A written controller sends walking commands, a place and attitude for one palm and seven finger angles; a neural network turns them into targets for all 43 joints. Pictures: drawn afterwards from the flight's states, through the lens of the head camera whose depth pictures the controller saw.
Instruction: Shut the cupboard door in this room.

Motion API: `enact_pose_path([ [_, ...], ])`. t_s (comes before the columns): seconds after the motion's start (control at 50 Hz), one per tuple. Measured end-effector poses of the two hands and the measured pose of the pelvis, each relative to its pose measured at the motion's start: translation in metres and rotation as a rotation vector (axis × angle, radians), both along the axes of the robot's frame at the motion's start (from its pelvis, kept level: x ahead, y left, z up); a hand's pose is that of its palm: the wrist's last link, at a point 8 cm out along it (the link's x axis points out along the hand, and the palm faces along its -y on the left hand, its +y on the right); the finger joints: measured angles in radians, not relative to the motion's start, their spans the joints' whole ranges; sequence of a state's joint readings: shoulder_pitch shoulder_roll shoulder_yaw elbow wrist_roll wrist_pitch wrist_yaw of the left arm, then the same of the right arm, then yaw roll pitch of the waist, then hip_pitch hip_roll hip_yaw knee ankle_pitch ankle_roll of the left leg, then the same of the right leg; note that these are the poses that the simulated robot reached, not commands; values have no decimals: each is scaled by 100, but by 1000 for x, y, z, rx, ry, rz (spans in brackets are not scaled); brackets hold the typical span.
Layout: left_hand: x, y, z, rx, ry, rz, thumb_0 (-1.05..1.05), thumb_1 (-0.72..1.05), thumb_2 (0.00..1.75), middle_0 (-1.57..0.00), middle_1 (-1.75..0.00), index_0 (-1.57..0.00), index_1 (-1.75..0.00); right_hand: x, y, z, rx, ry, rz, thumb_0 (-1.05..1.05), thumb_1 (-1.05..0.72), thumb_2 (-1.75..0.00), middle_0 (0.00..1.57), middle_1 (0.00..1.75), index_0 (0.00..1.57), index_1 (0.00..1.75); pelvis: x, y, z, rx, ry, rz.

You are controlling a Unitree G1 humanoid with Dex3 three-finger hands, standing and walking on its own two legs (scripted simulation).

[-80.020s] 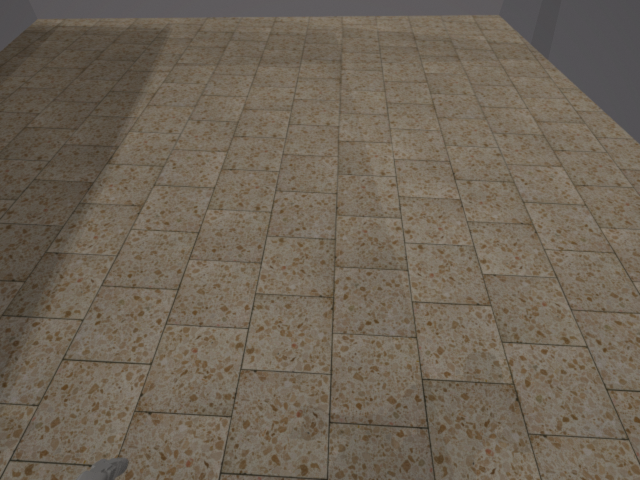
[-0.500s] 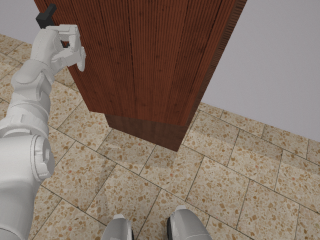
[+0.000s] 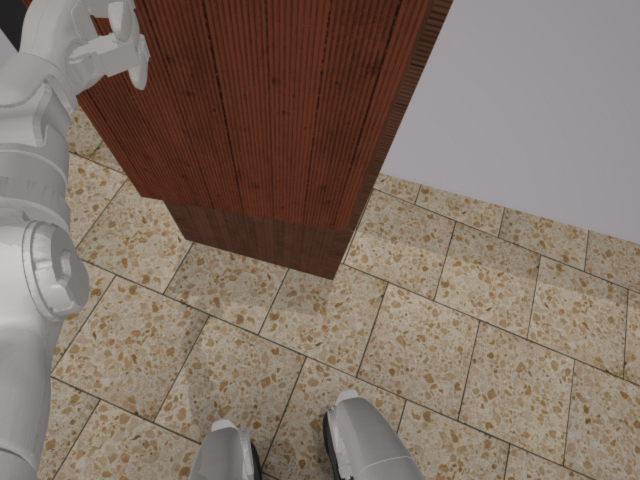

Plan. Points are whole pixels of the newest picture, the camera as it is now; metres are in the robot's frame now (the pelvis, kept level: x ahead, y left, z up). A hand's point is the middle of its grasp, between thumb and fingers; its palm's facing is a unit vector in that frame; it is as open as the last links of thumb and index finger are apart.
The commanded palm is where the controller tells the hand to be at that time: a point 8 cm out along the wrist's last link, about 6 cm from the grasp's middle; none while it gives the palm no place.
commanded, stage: push the door shut along its arc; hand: left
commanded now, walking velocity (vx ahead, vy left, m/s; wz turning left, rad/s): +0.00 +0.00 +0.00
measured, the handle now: (35, 23) +0.61 +0.20 +0.13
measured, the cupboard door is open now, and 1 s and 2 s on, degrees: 6 0 0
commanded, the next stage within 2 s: pull the fist back off the door in 0.42 s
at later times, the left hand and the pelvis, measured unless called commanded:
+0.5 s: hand (146, 36) +0.58 +0.09 +0.14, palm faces -0.41 -0.91 -0.03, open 3.4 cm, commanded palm +0.61 +0.10 +0.13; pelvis +0.00 +0.00 -0.01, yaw +1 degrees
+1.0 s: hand (171, 30) +0.58 +0.07 +0.14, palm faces +0.00 -1.00 +0.00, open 3.1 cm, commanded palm +0.54 +0.12 +0.13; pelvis +0.00 +0.00 +0.01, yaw +0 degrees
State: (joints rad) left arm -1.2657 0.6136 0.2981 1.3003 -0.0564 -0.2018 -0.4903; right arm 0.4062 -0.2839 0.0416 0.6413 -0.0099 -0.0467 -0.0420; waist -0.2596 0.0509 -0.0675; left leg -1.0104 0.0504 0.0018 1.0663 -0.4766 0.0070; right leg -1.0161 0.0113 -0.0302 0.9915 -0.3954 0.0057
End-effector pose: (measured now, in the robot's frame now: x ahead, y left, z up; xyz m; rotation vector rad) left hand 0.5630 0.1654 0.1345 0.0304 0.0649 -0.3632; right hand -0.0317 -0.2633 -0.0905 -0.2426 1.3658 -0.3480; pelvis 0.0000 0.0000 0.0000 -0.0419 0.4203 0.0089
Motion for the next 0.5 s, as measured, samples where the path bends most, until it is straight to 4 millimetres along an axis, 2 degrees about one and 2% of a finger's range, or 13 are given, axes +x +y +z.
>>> enact_pose_path([
  [0.28, 8, -3, 4, 7, 26, -39, 3, 89, 93, -130, -150, -130, -150, 3, -7, 1, -23, 27, 19, 1, -90, -90, 21, 30, 21, 30, 2, -3, -2, -10, 11, 17],
  [0.5, 17, -15, 5, 19, 5, -61, 5, 96, 98, -130, -150, -130, -150, -1, -10, -5, -47, 36, 26, 1, -90, -90, 21, 30, 21, 30, -3, -2, -12, -17, 36, 24],
])
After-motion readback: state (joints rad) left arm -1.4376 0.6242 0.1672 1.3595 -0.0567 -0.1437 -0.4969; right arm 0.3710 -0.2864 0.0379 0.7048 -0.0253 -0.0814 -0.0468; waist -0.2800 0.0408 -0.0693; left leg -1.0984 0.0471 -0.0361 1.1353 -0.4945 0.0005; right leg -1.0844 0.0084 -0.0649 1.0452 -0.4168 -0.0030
